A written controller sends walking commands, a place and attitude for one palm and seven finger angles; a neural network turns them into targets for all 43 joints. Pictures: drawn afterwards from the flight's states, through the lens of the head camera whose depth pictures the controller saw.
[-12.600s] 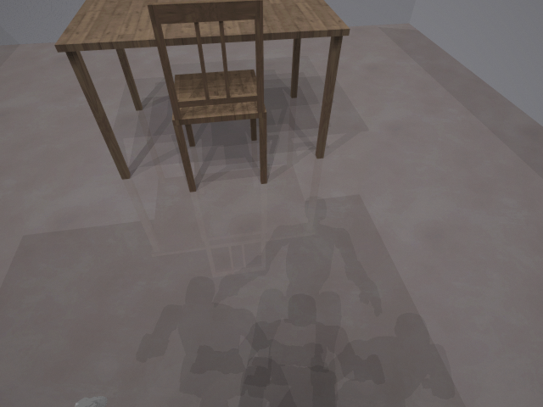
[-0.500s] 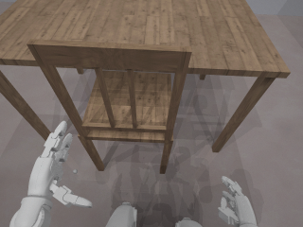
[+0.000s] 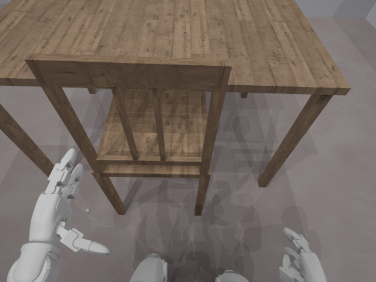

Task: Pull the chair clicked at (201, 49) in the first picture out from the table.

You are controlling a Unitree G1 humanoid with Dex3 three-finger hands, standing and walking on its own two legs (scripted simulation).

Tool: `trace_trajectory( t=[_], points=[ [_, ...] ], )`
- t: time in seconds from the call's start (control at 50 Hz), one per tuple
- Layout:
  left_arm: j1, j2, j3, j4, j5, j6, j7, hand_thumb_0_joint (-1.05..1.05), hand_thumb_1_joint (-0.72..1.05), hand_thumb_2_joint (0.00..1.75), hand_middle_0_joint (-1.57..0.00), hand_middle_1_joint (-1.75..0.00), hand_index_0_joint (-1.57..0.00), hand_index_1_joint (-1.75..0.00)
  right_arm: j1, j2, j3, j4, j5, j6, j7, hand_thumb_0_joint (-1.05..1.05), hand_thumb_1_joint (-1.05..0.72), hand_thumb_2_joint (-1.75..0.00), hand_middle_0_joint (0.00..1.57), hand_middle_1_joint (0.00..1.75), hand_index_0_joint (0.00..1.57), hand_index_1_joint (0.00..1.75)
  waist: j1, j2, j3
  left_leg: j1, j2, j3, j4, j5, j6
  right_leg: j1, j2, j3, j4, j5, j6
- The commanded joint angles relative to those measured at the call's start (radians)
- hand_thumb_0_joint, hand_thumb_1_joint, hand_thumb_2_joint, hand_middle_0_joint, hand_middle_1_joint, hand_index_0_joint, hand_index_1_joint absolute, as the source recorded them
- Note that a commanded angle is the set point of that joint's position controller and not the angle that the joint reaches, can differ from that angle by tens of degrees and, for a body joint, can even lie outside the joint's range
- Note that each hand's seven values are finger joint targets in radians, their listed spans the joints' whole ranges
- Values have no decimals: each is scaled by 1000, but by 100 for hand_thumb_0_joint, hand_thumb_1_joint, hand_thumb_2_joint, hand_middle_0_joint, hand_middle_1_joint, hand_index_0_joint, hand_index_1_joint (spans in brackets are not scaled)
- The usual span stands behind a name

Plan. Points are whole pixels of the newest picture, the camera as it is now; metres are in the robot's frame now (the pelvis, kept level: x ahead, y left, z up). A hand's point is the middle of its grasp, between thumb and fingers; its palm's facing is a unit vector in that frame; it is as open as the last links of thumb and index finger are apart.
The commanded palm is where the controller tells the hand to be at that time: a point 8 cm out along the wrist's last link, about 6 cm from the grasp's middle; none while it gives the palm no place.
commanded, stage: raise the hand toward the chair's back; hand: left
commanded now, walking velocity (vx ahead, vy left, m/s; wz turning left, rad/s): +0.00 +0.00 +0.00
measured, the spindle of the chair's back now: (127, 128) +0.49 +0.19 -0.01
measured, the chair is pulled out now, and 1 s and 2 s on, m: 0.00 0.00 0.00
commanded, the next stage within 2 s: aim the fingers beside a spindle in 0.08 s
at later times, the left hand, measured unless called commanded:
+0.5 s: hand (95, 203) +0.26 +0.20 +0.03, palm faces +0.02 -1.00 -0.04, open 16.9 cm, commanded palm +0.25 +0.25 +0.03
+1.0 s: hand (111, 192) +0.30 +0.18 +0.01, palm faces +0.01 -1.00 -0.04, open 16.9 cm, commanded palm +0.28 +0.23 +0.01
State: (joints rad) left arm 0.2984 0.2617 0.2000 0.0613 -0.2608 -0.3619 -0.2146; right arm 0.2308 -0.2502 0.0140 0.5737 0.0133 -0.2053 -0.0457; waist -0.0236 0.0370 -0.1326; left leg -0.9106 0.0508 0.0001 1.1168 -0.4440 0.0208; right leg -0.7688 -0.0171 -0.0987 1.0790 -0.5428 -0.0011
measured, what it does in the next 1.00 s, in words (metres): stands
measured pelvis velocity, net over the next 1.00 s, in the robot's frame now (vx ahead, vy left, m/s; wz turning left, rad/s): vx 0.00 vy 0.00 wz -0.01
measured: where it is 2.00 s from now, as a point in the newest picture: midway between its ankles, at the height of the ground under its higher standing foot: outside the picture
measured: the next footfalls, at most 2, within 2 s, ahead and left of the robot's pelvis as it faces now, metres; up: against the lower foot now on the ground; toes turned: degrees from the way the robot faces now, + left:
none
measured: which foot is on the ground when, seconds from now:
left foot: down 0.00-1.00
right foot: down 0.00-1.00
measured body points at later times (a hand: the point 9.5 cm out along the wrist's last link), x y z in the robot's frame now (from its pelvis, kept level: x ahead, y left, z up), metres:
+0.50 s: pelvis +0.00 +0.00 -0.01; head +0.07 +0.01 +0.43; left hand +0.26 +0.25 +0.04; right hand +0.17 -0.25 -0.09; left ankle +0.06 +0.10 -0.66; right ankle -0.01 -0.12 -0.66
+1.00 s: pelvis +0.00 +0.00 -0.02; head +0.08 +0.01 +0.42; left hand +0.29 +0.23 +0.02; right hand +0.16 -0.25 -0.11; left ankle +0.06 +0.10 -0.66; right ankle -0.01 -0.12 -0.66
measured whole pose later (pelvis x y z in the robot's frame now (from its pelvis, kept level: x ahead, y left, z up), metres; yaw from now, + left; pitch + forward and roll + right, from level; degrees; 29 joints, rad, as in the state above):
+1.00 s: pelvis +0.00 +0.00 -0.02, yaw -1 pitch +18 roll -3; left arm 0.07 0.24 0.15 0.21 -0.22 -0.38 -0.17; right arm 0.21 -0.25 0.02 0.58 0.00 -0.16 -0.03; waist -0.03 0.04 -0.15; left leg -1.06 0.05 0.00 1.22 -0.47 0.02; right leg -0.92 -0.02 -0.09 1.19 -0.58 0.00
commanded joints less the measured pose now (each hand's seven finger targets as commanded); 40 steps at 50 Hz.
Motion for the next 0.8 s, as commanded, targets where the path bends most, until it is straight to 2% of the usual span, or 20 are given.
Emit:
trace_trajectory(
  t=[0.0,0.02,0.08,0.1,0.16,0.2,0.24,0.3,0.32,0.38,0.42,0.44,0.48,0.5,0.58,0.64,0.66,0.7,0.72,0.78],
  points=[
    [-78,132,79,-201,-16,-73,-5,0,-50,30,-6,-8,-6,-8,-51,-138,-56,-152,8,-57,-14,0,-90,-90,20,30,20,30,4,20,-203,257,-27,-51,-173,133,4,7,28,25,-171,166,-23],
    [-86,132,78,-205,-15,-72,-8,0,-50,30,-6,-8,-6,-8,-52,-137,-55,-152,8,-58,-13,0,-90,-90,20,30,20,30,5,38,-200,257,-27,-50,-172,130,3,2,28,25,-170,163,-24],
    [-82,145,89,-183,-15,-64,-13,0,-50,30,-6,-8,-6,-8,-53,-140,-54,-152,8,-54,-16,0,-90,-90,20,30,20,30,5,1,-193,235,-28,-49,-167,113,6,6,30,30,-176,148,-22],
    [-79,125,75,-179,-20,-61,-18,0,-50,30,-6,-8,-6,-8,-54,-136,-53,-156,10,-54,-16,0,-90,-90,20,30,20,30,4,14,-185,234,-31,-45,-165,113,6,5,29,32,-179,151,-22],
    [-100,133,74,-212,-20,-63,-24,0,-50,30,-6,-8,-6,-8,-55,-136,-51,-160,10,-58,-18,0,-90,-90,20,30,20,30,6,39,-198,245,-31,-48,-164,110,5,4,27,34,-176,145,-24],
    [-87,118,58,-212,-16,-64,-19,0,-50,30,-6,-8,-6,-8,-54,-132,-51,-160,7,-60,-17,0,-90,-90,20,30,20,30,3,30,-212,248,-31,-47,-154,136,6,7,27,32,-166,172,-23],
    [-151,127,64,-190,-13,-69,-17,0,-50,30,-6,-8,-6,-8,-51,-137,-50,-146,7,-60,-18,0,-90,-90,20,30,20,30,-12,20,-191,224,-29,-50,-140,112,5,-30,28,31,-159,149,-21],
    [-158,136,85,-137,-14,-73,-18,0,-50,30,-6,-8,-6,-8,-52,-139,-52,-143,5,-59,-21,0,-90,-90,20,30,20,30,-5,-1,-179,188,-31,-45,-128,84,5,-41,28,40,-159,118,-21],
    [-193,128,69,-148,-14,-76,-23,0,-50,30,-6,-8,-6,-8,-54,-140,-49,-146,5,-59,-20,0,-90,-90,20,30,20,30,-9,17,-188,187,-33,-43,-123,84,6,-42,26,42,-156,118,-22],
    [-224,166,102,-133,-12,-74,-27,0,-50,30,-6,-8,-6,-8,-47,-144,-51,-139,4,-56,-22,0,-90,-90,20,30,20,30,-1,32,-236,195,-31,-42,-112,117,7,-31,28,47,-142,147,-25],
    [-238,131,65,-156,-13,-73,-32,0,-50,30,-6,-8,-6,-8,-47,-141,-50,-144,4,-59,-19,0,-90,-90,20,30,20,30,-2,66,-266,230,-30,-45,-114,146,6,-35,25,42,-132,177,-25],
    [-228,143,76,-162,-10,-72,-27,0,-50,30,-6,-8,-6,-8,-43,-143,-53,-143,3,-59,-17,0,-90,-90,20,30,20,30,5,70,-282,246,-27,-50,-118,164,3,-30,25,37,-127,189,-27],
    [-188,132,68,-140,-8,-61,-17,0,-50,30,-6,-8,-6,-8,-42,-144,-55,-147,2,-57,-14,0,-90,-90,20,30,20,30,6,33,-285,242,-25,-53,-116,180,5,-29,28,33,-123,205,-24],
    [-213,115,45,-142,-5,-58,-13,0,-50,30,-6,-8,-6,-8,-41,-143,-53,-147,2,-54,-12,0,-90,-90,20,30,20,30,-4,33,-278,237,-26,-51,-112,182,6,-37,26,33,-120,212,-22],
    [-224,125,61,-96,8,-51,11,0,-50,30,-6,-8,-6,-8,-41,-146,-55,-144,0,-40,-9,0,-90,-90,20,30,20,30,0,10,-234,198,-24,-52,-111,149,2,-60,27,29,-114,183,-24],
    [-247,125,65,-102,11,-66,24,0,-50,30,-6,-8,-6,-8,-39,-145,-58,-147,-2,-32,-6,0,-90,-90,20,30,20,30,-1,5,-262,196,-26,-46,-99,154,3,-59,25,34,-107,191,-24],
    [-260,125,62,-107,14,-73,26,0,-50,30,-6,-8,-6,-8,-41,-144,-57,-148,-3,-31,-4,0,-90,-90,20,30,20,30,2,33,-269,199,-26,-44,-97,151,2,-67,24,37,-103,184,-25],
    [-288,137,70,-120,17,-85,33,0,-50,30,-6,-8,-6,-8,-38,-144,-59,-143,-5,-28,-4,0,-90,-90,20,30,20,30,1,31,-282,201,-25,-47,-90,164,1,-68,24,39,-95,195,-26],
    [-275,113,47,-124,17,-90,32,0,-50,30,-6,-8,-6,-8,-40,-141,-58,-147,-7,-28,-1,0,-90,-90,20,30,20,30,3,36,-305,211,-27,-46,-88,171,2,-62,23,38,-92,200,-26],
    [-298,128,61,-70,20,-90,31,0,-50,30,-6,-8,-6,-8,-33,-146,-57,-136,-6,-18,-3,0,-90,-90,20,30,20,30,-7,2,-275,177,-24,-45,-75,159,3,-81,27,41,-89,195,-26]
  ],
)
